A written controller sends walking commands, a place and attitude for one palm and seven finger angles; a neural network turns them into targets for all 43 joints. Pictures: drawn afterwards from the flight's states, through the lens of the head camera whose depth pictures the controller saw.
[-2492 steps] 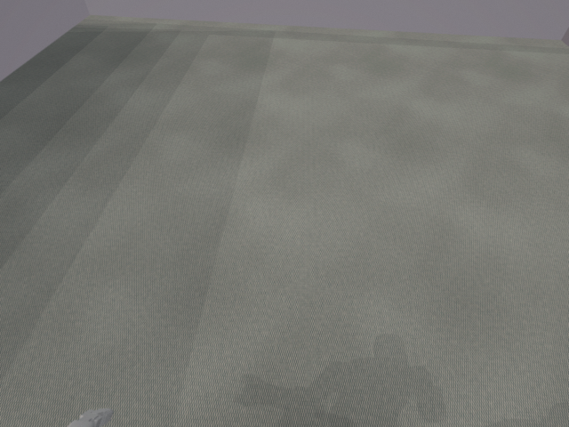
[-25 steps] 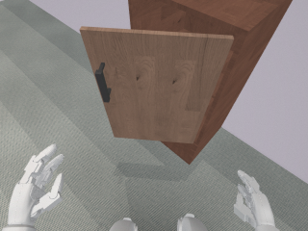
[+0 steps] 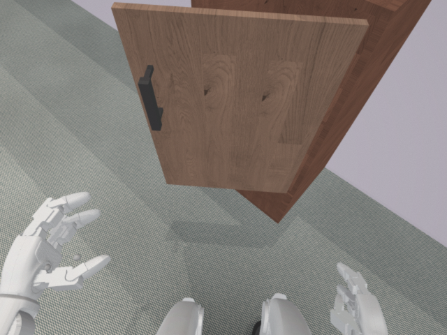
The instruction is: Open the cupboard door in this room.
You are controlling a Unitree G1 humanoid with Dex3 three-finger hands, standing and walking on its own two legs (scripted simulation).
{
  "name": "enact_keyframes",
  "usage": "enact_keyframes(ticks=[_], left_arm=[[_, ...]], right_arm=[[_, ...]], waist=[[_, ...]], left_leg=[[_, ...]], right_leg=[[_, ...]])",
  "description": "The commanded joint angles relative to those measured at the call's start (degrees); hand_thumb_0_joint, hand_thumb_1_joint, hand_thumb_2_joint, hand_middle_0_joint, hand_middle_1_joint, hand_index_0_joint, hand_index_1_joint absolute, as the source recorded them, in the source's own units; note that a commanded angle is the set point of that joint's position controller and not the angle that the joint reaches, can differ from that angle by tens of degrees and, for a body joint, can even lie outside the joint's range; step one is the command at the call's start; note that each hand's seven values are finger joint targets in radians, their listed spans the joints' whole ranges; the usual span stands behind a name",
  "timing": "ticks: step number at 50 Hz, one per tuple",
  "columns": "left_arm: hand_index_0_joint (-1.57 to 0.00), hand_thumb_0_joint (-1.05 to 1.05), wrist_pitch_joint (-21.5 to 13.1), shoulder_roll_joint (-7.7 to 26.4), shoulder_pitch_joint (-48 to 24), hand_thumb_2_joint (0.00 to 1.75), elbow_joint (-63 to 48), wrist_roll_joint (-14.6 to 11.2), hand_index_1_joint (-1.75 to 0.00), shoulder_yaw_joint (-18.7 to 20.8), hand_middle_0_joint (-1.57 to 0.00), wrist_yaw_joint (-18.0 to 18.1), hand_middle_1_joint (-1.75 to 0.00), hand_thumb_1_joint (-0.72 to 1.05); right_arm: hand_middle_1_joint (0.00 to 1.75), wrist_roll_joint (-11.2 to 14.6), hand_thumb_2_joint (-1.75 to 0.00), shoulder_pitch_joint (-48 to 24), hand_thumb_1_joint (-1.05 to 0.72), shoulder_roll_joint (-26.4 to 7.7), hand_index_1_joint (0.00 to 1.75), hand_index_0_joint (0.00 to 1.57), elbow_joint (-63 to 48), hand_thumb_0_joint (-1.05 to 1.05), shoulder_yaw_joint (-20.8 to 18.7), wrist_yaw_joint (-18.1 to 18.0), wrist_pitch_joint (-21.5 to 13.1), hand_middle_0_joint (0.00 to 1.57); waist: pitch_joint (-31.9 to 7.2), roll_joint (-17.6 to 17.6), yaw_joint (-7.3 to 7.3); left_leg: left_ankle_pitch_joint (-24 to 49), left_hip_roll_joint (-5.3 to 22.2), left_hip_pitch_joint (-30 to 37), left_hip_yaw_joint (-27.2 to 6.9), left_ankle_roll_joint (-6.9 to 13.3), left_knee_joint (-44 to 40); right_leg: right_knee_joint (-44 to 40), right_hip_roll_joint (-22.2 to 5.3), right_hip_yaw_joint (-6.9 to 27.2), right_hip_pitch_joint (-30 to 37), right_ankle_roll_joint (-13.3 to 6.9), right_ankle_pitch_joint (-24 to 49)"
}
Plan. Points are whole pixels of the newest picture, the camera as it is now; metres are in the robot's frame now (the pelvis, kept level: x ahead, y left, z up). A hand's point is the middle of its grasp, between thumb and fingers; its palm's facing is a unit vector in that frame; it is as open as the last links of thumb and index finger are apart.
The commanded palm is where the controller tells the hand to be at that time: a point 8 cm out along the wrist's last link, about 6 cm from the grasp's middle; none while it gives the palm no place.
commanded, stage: raise the hand with hooked fingers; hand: left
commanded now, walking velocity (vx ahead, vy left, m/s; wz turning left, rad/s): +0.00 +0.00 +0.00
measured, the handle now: (153, 99) +0.55 +0.20 +0.06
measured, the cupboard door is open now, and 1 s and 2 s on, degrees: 38 38 38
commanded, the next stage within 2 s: move the hooked fingers beside the handle in 1.30 s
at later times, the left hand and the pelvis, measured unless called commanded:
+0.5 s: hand (63, 231) +0.26 +0.27 +0.06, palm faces +0.01 -1.00 -0.06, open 13.6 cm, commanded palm +0.24 +0.32 +0.06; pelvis +0.00 +0.01 +0.01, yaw +0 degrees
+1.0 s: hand (70, 201) +0.30 +0.27 +0.07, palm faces +0.00 -1.00 -0.05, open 14.0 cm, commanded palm +0.27 +0.32 +0.07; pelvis +0.01 +0.00 +0.02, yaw -1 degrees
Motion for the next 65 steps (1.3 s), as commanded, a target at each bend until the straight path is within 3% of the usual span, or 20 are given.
enact_keyframes(ticks=[1, 5, 12, 20, 22, 23, 29, 31, 38, 46, 49, 52, 56, 59, 65], left_arm=[[-0.27, 0.00, -3.9, 10.2, -3.3, 0.49, -11.1, -1.5, -0.92, 4.6, -0.27, 0.4, -0.92, -0.06], [-0.27, 0.00, -3.4, 11.6, -4.0, 0.45, -11.9, -0.8, -0.98, 5.1, -0.27, 1.3, -0.98, -0.15], [-0.29, 0.00, -2.5, 12.5, -7.6, 0.38, -9.7, -0.5, -1.08, 5.5, -0.29, 2.3, -1.08, -0.31], [-0.30, 0.00, -1.7, 14.4, -12.8, 0.30, -6.5, -0.9, -1.20, 6.2, -0.30, -0.1, -1.20, -0.50], [-0.30, 0.00, -1.1, 15.0, -14.2, 0.30, -4.4, -0.8, -1.20, 6.7, -0.30, -0.5, -1.20, -0.50], [-0.30, 0.00, -1.0, 15.9, -15.7, 0.30, -3.9, -1.0, -1.20, 7.1, -0.30, -0.8, -1.20, -0.50], [-0.30, 0.00, -0.5, 17.9, -19.2, 0.30, -1.9, -1.3, -1.20, 8.8, -0.30, -2.1, -1.20, -0.50], [-0.30, 0.00, -0.4, 18.1, -19.6, 0.30, -0.6, -1.6, -1.20, 9.2, -0.30, -2.3, -1.20, -0.50], [-0.30, 0.00, 0.0, 20.9, -24.3, 0.30, 1.8, -1.4, -1.20, 10.7, -0.30, -3.1, -1.20, -0.50], [-0.30, 0.00, -0.1, 19.8, -22.8, 0.30, 4.0, -1.7, -1.20, 10.4, -0.30, -3.8, -1.20, -0.50], [-0.30, 0.00, -0.5, 20.1, -23.6, 0.30, 5.2, -2.0, -1.20, 11.1, -0.30, -3.6, -1.20, -0.50], [-0.30, 0.00, -1.3, 19.7, -24.7, 0.30, 4.8, -2.0, -1.20, 10.8, -0.30, -3.4, -1.20, -0.50], [-0.30, 0.00, -2.0, 20.2, -25.1, 0.30, 3.9, -1.1, -1.20, 10.3, -0.30, -3.4, -1.20, -0.50], [-0.30, 0.00, -1.8, 20.5, -25.0, 0.30, 5.1, -1.6, -1.20, 10.9, -0.30, -3.5, -1.20, -0.50], [-0.30, 0.00, -1.8, 20.3, -25.3, 0.30, 4.8, -1.6, -1.20, 10.7, -0.30, -3.7, -1.20, -0.50]], right_arm=[[0.30, 0.4, -0.90, -1.6, -0.90, -9.9, 0.30, 0.20, -9.6, 0.00, -3.5, -0.6, -3.7, 0.20], [0.30, 0.4, -0.90, -0.6, -0.90, -10.4, 0.30, 0.20, -10.1, 0.00, -3.5, -0.5, -3.2, 0.20], [0.30, 0.4, -0.90, 0.2, -0.90, -11.0, 0.30, 0.20, -10.7, 0.00, -3.0, -0.7, -2.0, 0.20], [0.30, 0.3, -0.90, 1.5, -0.90, -11.5, 0.30, 0.20, -10.4, 0.00, -2.6, -0.9, -1.5, 0.20], [0.30, 0.4, -0.90, 1.6, -0.90, -11.8, 0.30, 0.20, -10.3, 0.00, -2.4, -1.0, -1.4, 0.20], [0.30, 0.3, -0.90, 1.6, -0.90, -11.9, 0.30, 0.20, -10.1, 0.00, -2.3, -1.1, -1.4, 0.20], [0.30, 0.2, -0.90, 2.1, -0.90, -11.7, 0.30, 0.20, -9.9, 0.00, -2.1, -1.2, -0.9, 0.20], [0.30, 0.3, -0.90, 2.3, -0.90, -11.7, 0.30, 0.20, -9.8, 0.00, -2.2, -1.2, -0.7, 0.20], [0.30, 0.3, -0.90, 3.2, -0.90, -12.1, 0.30, 0.20, -9.3, 0.00, -2.3, -1.3, -0.1, 0.20], [0.30, 0.4, -0.90, 3.7, -0.90, -11.9, 0.30, 0.20, -10.0, 0.00, -2.4, -0.8, 0.8, 0.20], [0.30, 0.3, -0.90, 3.9, -0.90, -11.9, 0.30, 0.20, -10.0, 0.00, -2.4, -0.9, 1.2, 0.20], [0.30, 0.4, -0.90, 3.7, -0.90, -11.7, 0.30, 0.20, -9.9, 0.00, -2.5, -1.0, 1.3, 0.20], [0.30, 0.4, -0.90, 3.5, -0.90, -11.5, 0.30, 0.20, -9.7, 0.00, -2.4, -1.1, 1.4, 0.20], [0.30, 0.4, -0.90, 3.4, -0.90, -11.6, 0.30, 0.20, -9.8, 0.00, -2.1, -1.3, 1.7, 0.20], [0.30, 0.4, -0.90, 3.2, -0.90, -11.4, 0.30, 0.20, -9.9, 0.00, -2.1, -1.4, 1.7, 0.20]], waist=[[-14.5, 2.5, 0.23], [-14.8, 4.4, 0.45], [-12.1, 4.1, -0.45], [-13.8, 5.2, -0.88], [-12.9, 3.7, -0.99], [-12.8, 4.8, -0.80], [-15.8, 4.8, -0.59], [-16.0, 3.3, -0.74], [-17.0, 5.2, -0.71], [-17.8, 3.8, -0.55], [-16.9, 1.5, -0.96], [-16.8, 1.9, -1.17], [-17.0, 5.5, -0.97], [-16.6, 2.5, -1.21], [-17.2, 3.9, -1.06]], left_leg=[[18.0, -1.8, 4.5, -1.5, -0.2, -13.8], [19.0, -1.8, 6.3, -1.8, -0.6, -15.1], [16.4, -1.9, 6.1, -1.9, -0.8, -16.4], [20.4, -1.6, 8.4, -1.9, -1.1, -16.2], [19.5, -1.6, 7.4, -2.1, -1.0, -16.5], [20.0, -1.6, 7.4, -2.1, -1.2, -16.3], [22.6, -1.6, 8.5, -1.3, -0.9, -15.9], [23.2, -1.6, 8.1, -1.3, -0.7, -15.8], [26.6, -1.3, 9.3, -1.2, -0.9, -15.7], [26.8, -1.4, 9.2, -0.5, -0.6, -16.4], [24.4, -1.5, 7.3, 0.0, -0.2, -15.9], [23.3, -1.6, 6.8, 0.3, -0.1, -15.8], [24.2, -1.5, 8.6, 0.0, -0.3, -16.3], [21.7, -1.5, 7.0, 0.1, 0.0, -16.3], [22.8, -1.6, 7.7, 0.0, -0.1, -16.3]], right_leg=[[-8.4, 2.9, 1.5, 16.4, -1.4, 3.9], [-8.1, 3.0, 0.6, 15.9, -1.7, 4.6], [-9.5, 3.1, 0.2, 15.5, -1.6, 2.9], [-9.8, 3.4, 0.4, 16.4, -1.7, 6.7], [-10.0, 3.4, 0.3, 16.6, -1.7, 6.1], [-9.6, 3.6, 0.3, 16.4, -2.0, 6.4], [-10.2, 3.5, 1.0, 18.7, -1.8, 9.4], [-10.4, 3.4, 1.1, 19.5, -1.6, 10.4], [-10.0, 3.5, 1.3, 19.9, -1.9, 13.1], [-11.1, 3.2, 1.9, 21.9, -1.5, 14.7], [-11.5, 3.3, 2.5, 22.4, -1.4, 13.9], [-11.9, 3.0, 2.9, 22.8, -1.3, 13.4], [-11.5, 3.1, 2.8, 21.7, -1.5, 13.3], [-12.1, 3.2, 3.1, 22.5, -1.4, 11.5], [-11.7, 3.2, 2.9, 22.5, -1.4, 12.6]])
